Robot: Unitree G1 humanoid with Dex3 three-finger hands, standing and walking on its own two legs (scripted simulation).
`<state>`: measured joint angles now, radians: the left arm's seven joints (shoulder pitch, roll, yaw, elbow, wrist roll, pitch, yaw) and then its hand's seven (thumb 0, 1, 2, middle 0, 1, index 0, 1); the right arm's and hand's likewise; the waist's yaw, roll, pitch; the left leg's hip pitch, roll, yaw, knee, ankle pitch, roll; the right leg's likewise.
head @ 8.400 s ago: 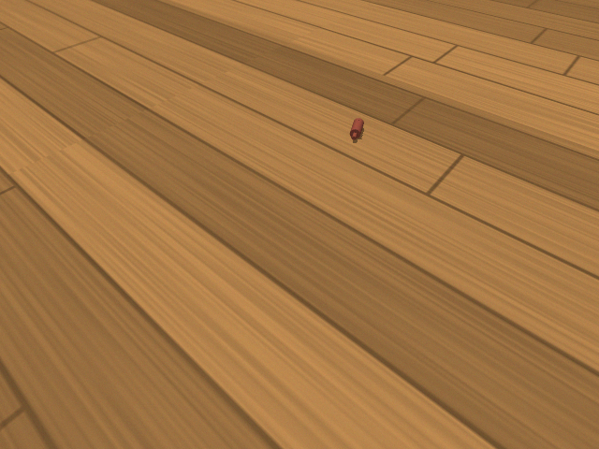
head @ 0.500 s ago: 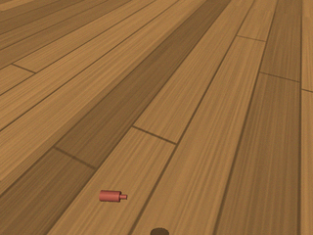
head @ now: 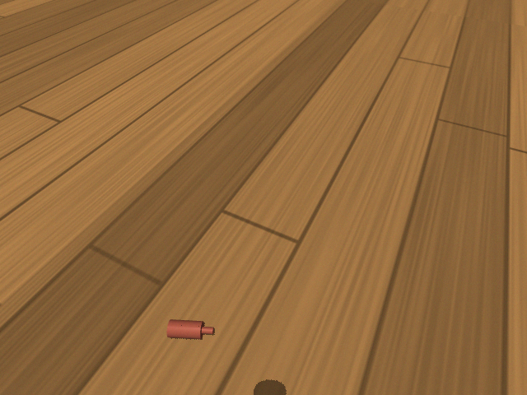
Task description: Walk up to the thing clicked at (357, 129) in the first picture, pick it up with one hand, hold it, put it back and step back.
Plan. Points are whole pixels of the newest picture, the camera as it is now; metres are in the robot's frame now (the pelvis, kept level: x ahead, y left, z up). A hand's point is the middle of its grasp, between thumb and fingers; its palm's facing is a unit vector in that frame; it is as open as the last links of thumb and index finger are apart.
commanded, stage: stand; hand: left
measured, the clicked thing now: (191, 329) +0.52 +0.29 -0.75
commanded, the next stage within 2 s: none
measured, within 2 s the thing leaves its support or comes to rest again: neither
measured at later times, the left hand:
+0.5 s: hand out of the picture +0.08 +0.25 -0.16, palm faces -0.03 -0.94 -0.34, open 7.3 cm
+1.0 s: hand out of the picture +0.08 +0.25 -0.16, palm faces -0.03 -0.94 -0.35, open 7.3 cm
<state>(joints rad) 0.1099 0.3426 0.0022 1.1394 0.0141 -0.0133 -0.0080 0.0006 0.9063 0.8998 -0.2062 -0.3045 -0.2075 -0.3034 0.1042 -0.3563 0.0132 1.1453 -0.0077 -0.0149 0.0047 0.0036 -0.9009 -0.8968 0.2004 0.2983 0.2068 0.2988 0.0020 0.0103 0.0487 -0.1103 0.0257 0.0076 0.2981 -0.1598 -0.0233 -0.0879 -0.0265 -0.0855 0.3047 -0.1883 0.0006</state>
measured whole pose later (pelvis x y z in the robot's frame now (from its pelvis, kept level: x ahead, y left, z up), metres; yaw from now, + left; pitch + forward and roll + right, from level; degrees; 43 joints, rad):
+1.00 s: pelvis +0.01 +0.00 +0.00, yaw +0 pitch -2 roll +0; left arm 0.12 0.34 0.00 1.13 0.01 -0.01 0.00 0.00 0.91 0.90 -0.21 -0.30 -0.21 -0.30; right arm 0.11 -0.35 0.01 1.13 -0.01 -0.01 0.00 0.00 -0.90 -0.90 0.20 0.30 0.21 0.30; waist 0.00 0.01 0.05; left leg -0.09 0.02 0.02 0.29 -0.17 -0.02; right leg -0.07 -0.03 -0.08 0.30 -0.20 0.00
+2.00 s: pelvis +0.00 +0.01 +0.00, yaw -1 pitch -2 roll +0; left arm 0.13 0.35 0.00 1.13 0.02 -0.01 0.00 0.00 0.91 0.90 -0.21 -0.30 -0.21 -0.30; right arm 0.12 -0.35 0.01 1.14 -0.01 -0.01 0.00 0.00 -0.90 -0.90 0.20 0.30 0.21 0.30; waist 0.00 0.00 0.05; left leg -0.10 0.02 0.02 0.30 -0.17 -0.01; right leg -0.08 -0.03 -0.07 0.30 -0.19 0.01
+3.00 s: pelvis +0.09 +0.10 -0.03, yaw +1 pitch -2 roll +0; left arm 0.20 0.41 0.07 0.90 0.03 0.06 -0.03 0.00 0.91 0.90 -0.21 -0.30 -0.21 -0.30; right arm 0.21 -0.38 -0.05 0.85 -0.01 -0.03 -0.02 0.00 -0.89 -0.90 0.21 0.30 0.21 0.30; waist 0.00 -0.02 0.15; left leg -0.33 0.06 0.05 0.66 -0.30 -0.01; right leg -0.40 -0.02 0.00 0.88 -0.47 -0.03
